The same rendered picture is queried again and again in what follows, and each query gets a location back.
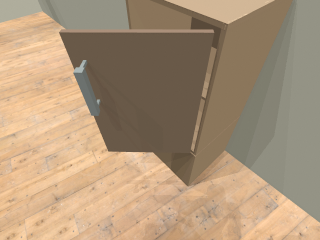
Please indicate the cupboard door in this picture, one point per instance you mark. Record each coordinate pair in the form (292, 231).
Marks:
(149, 83)

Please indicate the handle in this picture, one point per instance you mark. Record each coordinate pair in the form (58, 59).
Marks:
(86, 89)

